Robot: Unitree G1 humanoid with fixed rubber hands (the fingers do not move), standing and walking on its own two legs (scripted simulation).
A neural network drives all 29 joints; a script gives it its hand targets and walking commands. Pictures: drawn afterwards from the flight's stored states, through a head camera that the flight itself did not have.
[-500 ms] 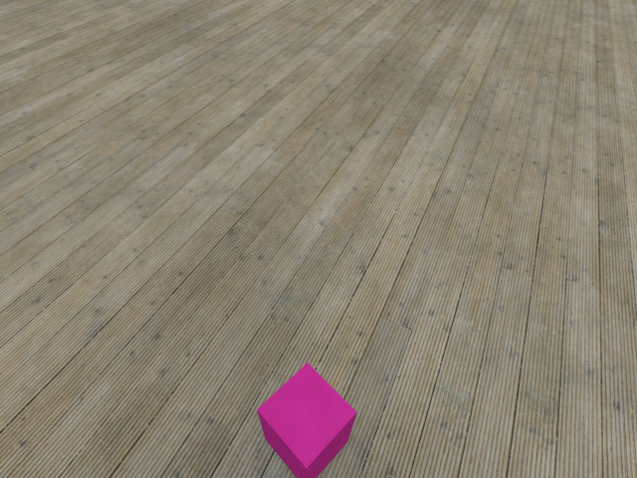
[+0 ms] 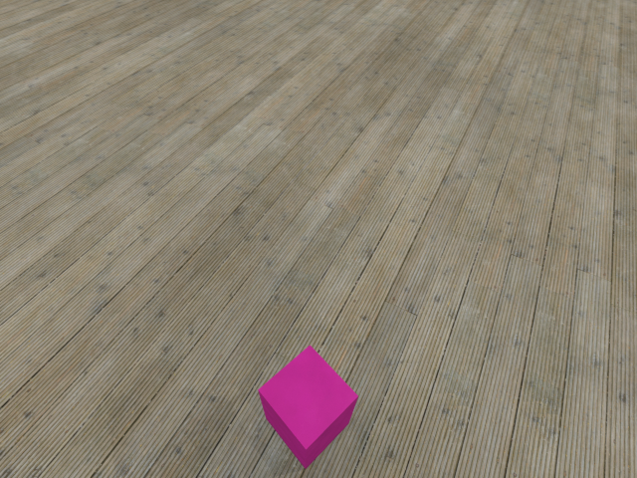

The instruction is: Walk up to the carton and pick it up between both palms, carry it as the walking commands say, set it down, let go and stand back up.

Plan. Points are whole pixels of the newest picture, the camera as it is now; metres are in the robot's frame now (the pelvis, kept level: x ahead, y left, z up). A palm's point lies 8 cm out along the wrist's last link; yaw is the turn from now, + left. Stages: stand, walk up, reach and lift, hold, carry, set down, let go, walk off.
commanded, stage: walk up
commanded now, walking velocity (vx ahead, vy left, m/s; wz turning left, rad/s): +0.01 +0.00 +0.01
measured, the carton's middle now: (307, 408) +0.39 +0.02 -0.63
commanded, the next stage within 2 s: none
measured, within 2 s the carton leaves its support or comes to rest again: neither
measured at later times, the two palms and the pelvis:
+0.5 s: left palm out of the picture -0.02 +0.19 -0.14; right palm out of the picture +0.00 -0.23 -0.14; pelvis -0.01 -0.02 +0.01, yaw -1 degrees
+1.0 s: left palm out of the picture -0.05 +0.23 -0.18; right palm out of the picture +0.06 -0.22 -0.14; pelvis -0.03 +0.00 -0.02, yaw +6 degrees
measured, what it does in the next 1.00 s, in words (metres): stands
